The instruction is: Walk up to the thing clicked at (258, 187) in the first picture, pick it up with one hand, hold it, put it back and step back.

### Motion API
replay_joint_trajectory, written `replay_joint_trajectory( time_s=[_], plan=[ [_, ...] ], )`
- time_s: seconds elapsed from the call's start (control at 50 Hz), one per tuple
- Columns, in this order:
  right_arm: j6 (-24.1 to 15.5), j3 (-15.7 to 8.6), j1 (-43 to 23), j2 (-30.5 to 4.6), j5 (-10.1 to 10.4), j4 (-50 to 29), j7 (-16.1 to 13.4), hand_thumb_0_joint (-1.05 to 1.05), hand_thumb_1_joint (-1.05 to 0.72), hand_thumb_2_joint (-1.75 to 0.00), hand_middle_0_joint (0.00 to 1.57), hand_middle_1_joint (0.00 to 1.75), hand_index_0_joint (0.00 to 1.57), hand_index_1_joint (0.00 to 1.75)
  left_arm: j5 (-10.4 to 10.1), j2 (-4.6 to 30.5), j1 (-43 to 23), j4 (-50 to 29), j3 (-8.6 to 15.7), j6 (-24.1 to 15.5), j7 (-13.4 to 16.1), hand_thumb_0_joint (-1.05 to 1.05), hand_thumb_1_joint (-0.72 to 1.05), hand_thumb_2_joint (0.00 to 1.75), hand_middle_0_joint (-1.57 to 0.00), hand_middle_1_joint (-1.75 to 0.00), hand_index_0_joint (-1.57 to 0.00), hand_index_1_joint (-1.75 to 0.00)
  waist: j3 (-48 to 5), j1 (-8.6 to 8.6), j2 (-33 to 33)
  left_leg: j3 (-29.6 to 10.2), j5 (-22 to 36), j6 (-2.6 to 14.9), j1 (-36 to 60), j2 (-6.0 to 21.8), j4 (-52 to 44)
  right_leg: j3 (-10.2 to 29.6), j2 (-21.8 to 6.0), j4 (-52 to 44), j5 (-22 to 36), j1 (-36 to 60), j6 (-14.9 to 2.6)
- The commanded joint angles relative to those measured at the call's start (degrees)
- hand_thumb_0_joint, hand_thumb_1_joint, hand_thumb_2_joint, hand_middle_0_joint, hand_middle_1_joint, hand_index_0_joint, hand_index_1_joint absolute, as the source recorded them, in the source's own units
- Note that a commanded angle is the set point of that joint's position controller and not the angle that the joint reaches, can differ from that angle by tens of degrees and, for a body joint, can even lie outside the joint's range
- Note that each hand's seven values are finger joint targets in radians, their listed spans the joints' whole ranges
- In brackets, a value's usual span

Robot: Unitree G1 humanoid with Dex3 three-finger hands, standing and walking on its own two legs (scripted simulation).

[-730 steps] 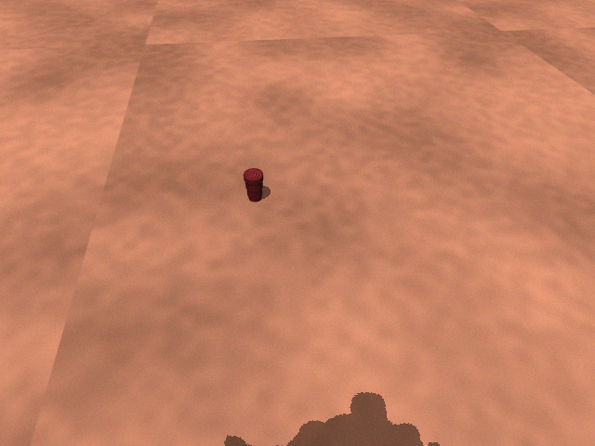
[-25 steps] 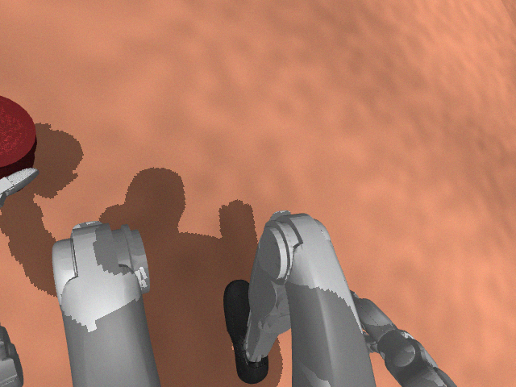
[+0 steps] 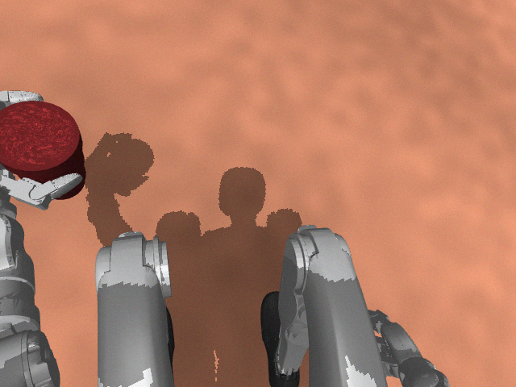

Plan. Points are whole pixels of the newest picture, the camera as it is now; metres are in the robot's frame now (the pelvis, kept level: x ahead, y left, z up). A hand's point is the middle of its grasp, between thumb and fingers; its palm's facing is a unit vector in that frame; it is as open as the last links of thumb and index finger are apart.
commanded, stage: settle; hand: left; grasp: from the side
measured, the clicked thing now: (50, 161) +0.42 +0.29 -0.07
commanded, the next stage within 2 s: lift in 0.74 s
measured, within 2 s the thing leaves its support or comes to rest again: neither
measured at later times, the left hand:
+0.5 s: hand (27, 145) +0.41 +0.29 +0.00, palm faces +0.25 -0.97 -0.04, open 11.9 cm
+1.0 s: hand (29, 136) +0.41 +0.28 +0.02, palm faces +0.24 -0.97 -0.04, open 12.0 cm
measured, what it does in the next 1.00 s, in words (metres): stands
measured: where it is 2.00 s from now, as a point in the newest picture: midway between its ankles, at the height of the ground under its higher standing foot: (222, 367)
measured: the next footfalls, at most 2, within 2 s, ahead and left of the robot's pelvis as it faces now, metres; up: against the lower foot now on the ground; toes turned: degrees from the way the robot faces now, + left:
none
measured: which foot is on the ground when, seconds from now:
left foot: down 0.00-1.00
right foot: down 0.00-1.00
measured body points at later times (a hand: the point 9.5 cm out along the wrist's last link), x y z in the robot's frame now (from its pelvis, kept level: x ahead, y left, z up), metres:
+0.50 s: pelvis +0.00 +0.00 +0.03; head +0.19 +0.07 +0.43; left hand +0.39 +0.34 +0.01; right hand +0.15 -0.26 -0.09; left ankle +0.08 +0.14 -0.30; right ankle +0.10 -0.12 -0.30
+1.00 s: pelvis +0.00 +0.00 +0.04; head +0.19 +0.06 +0.44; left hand +0.40 +0.33 +0.02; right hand +0.14 -0.26 -0.08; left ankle +0.08 +0.14 -0.30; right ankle +0.10 -0.12 -0.30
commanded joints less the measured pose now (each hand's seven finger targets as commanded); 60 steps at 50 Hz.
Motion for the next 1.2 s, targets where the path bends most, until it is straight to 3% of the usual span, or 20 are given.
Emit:
replay_joint_trajectory(
  time_s=[0.0,0.02,0.04,0.1,0.12,0.16,0.24,0.36,0.48,0.54,0.76,0.82,0.84,0.96,0.98,1.0,1.06,1.08,1.16,1.18],
  plan=[
    [-1.5,-5.96,7.25,-12.92,0.68,-2.87,-1.25,0.0,-0.9,-0.9,0.2,0.3,0.2,0.3,-2.07,13.05,-15.5,-14.3,3.9,-3.62,-1.12,0.0,-0.05,1.23,-1.22,-1.36,-1.22,-1.38,-40.64,0.88,11.38,5.68,9.84,2.47,24.56,-0.96,-15.15,-0.35,2.3,-15.04,13.39,22.56,-1.96],
    [-1.6,-5.93,7.25,-12.81,0.82,-2.88,-1.29,0.0,-0.9,-0.9,0.2,0.3,0.2,0.3,-2.3,10.77,-13.53,-12.26,3.11,-3.18,-1.31,0.0,-0.05,1.23,-1.22,-1.36,-1.22,-1.38,-40.2,0.95,11.57,5.65,10.17,2.3,25.42,-1.0,-15.77,-0.62,2.26,-14.74,13.45,22.22,-2.14],
    [-1.78,-6.4,7.36,-12.9,0.88,-2.68,-1.4,0.0,-0.9,-0.9,0.2,0.3,0.2,0.3,-2.27,12.3,-14.5,-14.26,4.53,-3.17,-1.19,0.0,-0.05,1.23,-1.21,-1.36,-1.21,-1.38,-41.13,1.71,11.76,5.72,10.56,2.29,26.14,-0.94,-15.86,-0.51,2.29,-14.91,13.59,21.97,-2.17],
    [-1.76,-6.98,7.86,-12.39,0.94,-2.37,-1.62,0.0,-0.9,-0.9,0.2,0.3,0.2,0.3,-1.37,13.16,-14.7,-15.6,5.26,-2.86,-0.63,0.0,-0.04,1.23,-1.23,-1.36,-1.23,-1.39,-42.68,2.33,12.8,5.96,10.96,2.12,27.62,-0.9,-16.79,-0.29,2.18,-14.99,13.6,22.43,-2.34],
    [-1.77,-7.12,7.38,-12.36,1.23,-2.72,-1.74,0.0,-0.91,-0.9,0.2,0.3,0.2,0.3,-1.17,11.02,-13.07,-13.91,3.84,-2.42,-0.71,0.0,-0.05,1.23,-1.23,-1.36,-1.23,-1.39,-41.2,2.08,12.01,5.97,10.49,2.22,27.31,-0.99,-17.41,-0.34,2.11,-15.24,12.89,21.19,-2.48],
    [-1.95,-7.74,7.96,-12.19,1.23,-2.24,-1.9,0.0,-0.91,-0.9,0.2,0.3,0.2,0.3,-1.03,11.85,-16.67,-18.11,4.48,-2.61,-0.42,0.0,-0.04,1.24,-1.24,-1.37,-1.24,-1.4,-42.66,2.02,13.83,5.99,10.32,1.96,29.23,-1.04,-18.36,-0.27,2.03,-15.55,12.64,20.77,-2.72],
    [-2.23,-8.38,8.66,-11.87,1.2,-1.39,-2.21,0.0,-0.91,-0.9,0.2,0.3,0.2,0.3,-0.35,9.81,-15.06,-15.71,3.44,-1.83,-0.42,0.0,-0.04,1.23,-1.25,-1.37,-1.24,-1.39,-41.49,1.45,12.71,6.27,11.62,2.12,29.78,-1.01,-18.6,-0.09,1.85,-16.4,13.75,20.93,-2.53],
    [-2.59,-8.72,8.27,-11.45,1.26,-1.62,-2.37,0.0,-0.91,-0.9,0.2,0.3,0.2,0.3,0.21,9.08,-15.64,-14.07,3.62,-1.74,0.19,0.0,-0.07,1.25,-1.25,-1.39,-1.25,-1.41,-39.42,1.41,10.65,6.58,7.41,2.32,28.13,-1.2,-20.38,-0.05,1.75,-18.37,9.7,21.12,-2.47],
    [-3.17,-8.9,8.19,-11.23,1.57,-1.47,-2.47,0.0,-0.91,-0.9,0.2,0.3,0.2,0.3,0.79,7.82,-16.67,-12.09,2.01,-1.82,0.16,0.0,-0.05,1.28,-1.27,-1.4,-1.26,-1.43,-38.58,1.18,10.66,6.64,5.49,2.29,29.47,-1.37,-21.84,0.13,1.67,-19.11,7.73,19.02,-2.81],
    [-3.4,-9.3,8.39,-11.42,1.42,-1.6,-2.59,0.0,-0.91,-0.9,0.2,0.3,0.2,0.3,0.75,8.38,-19.87,-15.6,1.93,-2.41,0.29,0.0,-0.08,1.27,-1.26,-1.39,-1.26,-1.42,-39.73,1.53,12.55,6.91,5.39,2.19,30.67,-1.49,-22.66,0.27,1.5,-19.39,7.59,19.74,-2.86],
    [-3.87,-8.94,9.17,-10.63,1.59,-0.42,-2.55,0.0,-0.9,-0.9,0.2,0.3,0.2,0.3,1.09,7.25,-21.24,-12.53,1.36,-3.1,0.96,0.0,-0.04,1.32,-1.25,-1.41,-1.25,-1.43,-39.25,1.06,12.89,6.75,5.47,1.94,32.35,-1.71,-24.39,0.49,1.23,-19.89,7.63,18.52,-3.14],
    [-3.96,-8.99,9.45,-10.67,1.66,-0.32,-2.39,0.0,-0.9,-0.9,0.2,0.3,0.2,0.3,1.62,7.65,-19.76,-10.6,1.74,-3.16,0.97,0.0,-0.04,1.31,-1.24,-1.4,-1.24,-1.42,-38.9,1.6,12.94,6.55,5.12,1.86,32.97,-1.77,-25.03,0.41,1.08,-19.88,7.2,17.99,-3.19],
    [-3.95,-9.27,9.63,-10.93,1.68,-0.24,-2.43,0.0,-0.94,-0.9,0.2,0.3,0.2,0.3,1.86,8.15,-20.1,-11.0,1.96,-3.21,0.94,0.0,-0.03,1.23,-1.27,-1.43,-1.31,-1.41,-39.68,1.72,13.15,6.29,5.29,1.8,34.0,-1.72,-25.34,0.44,1.1,-19.75,7.4,17.64,-3.26],
    [-4.11,-9.72,10.72,-10.54,2.13,-0.95,-2.55,0.0,-0.94,-0.9,0.2,0.3,0.2,0.3,0.36,8.0,-18.96,-14.79,2.14,-2.89,-0.73,0.0,-0.08,1.21,-1.29,-1.46,-1.33,-1.44,-45.31,2.33,12.06,7.83,9.17,2.1,35.05,-2.05,-25.23,1.43,0.96,-21.46,10.43,23.56,-2.9],
    [-4.07,-9.79,10.54,-10.66,2.3,-0.83,-2.77,0.0,-0.94,-0.9,0.2,0.3,0.2,0.3,0.02,8.96,-19.11,-15.12,2.78,-2.73,-0.97,0.0,-0.07,1.21,-1.29,-1.45,-1.32,-1.44,-45.61,2.66,11.89,7.87,9.28,2.2,35.5,-2.05,-25.5,1.56,0.92,-21.7,10.5,23.89,-2.89],
    [-4.25,-10.0,10.51,-10.65,2.53,-0.9,-2.84,0.0,-0.94,-0.9,0.2,0.3,0.2,0.3,-0.03,7.4,-15.96,-13.41,2.09,-2.13,-1.26,0.0,-0.06,1.22,-1.28,-1.45,-1.32,-1.44,-44.51,2.5,11.26,7.77,9.29,2.2,35.89,-1.98,-25.95,1.6,0.93,-22.03,10.31,23.36,-2.93],
    [-4.53,-10.38,10.68,-10.2,2.91,-1.25,-3.33,0.0,-0.93,-0.9,0.2,0.3,0.2,0.3,-0.55,8.84,-17.94,-18.16,2.7,-1.46,-1.31,0.0,-0.07,1.21,-1.27,-1.44,-1.3,-1.42,-45.8,2.93,10.42,8.5,8.85,2.54,35.08,-1.93,-26.28,2.93,0.88,-24.56,10.17,26.45,-2.57],
    [-4.61,-10.33,10.48,-9.79,3.08,-1.61,-3.38,0.0,-0.94,-0.9,0.2,0.3,0.2,0.3,-1.0,7.26,-17.91,-19.61,1.48,-1.18,-1.28,0.0,-0.1,1.21,-1.27,-1.44,-1.3,-1.43,-45.21,2.6,9.91,8.52,7.97,2.6,34.53,-1.96,-26.88,3.36,0.74,-25.69,9.28,27.42,-2.43],
    [-5.0,-10.86,10.67,-9.54,3.69,-1.94,-3.83,0.0,-0.93,-0.9,0.2,0.3,0.2,0.3,-1.16,6.76,-13.89,-19.77,1.89,0.85,-0.8,0.0,-0.08,1.2,-1.24,-1.41,-1.27,-1.4,-45.05,3.16,8.08,8.28,8.46,2.69,35.68,-1.78,-28.6,3.64,0.81,-27.78,9.38,29.48,-2.41],
    [-5.04,-10.78,10.47,-9.5,4.05,-2.25,-3.94,0.0,-0.93,-0.9,0.2,0.3,0.2,0.3,-1.55,4.78,-13.7,-20.59,0.45,1.21,-0.87,0.0,-0.06,1.21,-1.25,-1.42,-1.28,-1.4,-43.76,2.94,8.47,8.04,7.8,2.66,36.3,-1.85,-29.65,3.3,0.76,-28.09,8.78,28.36,-2.61]
  ],
)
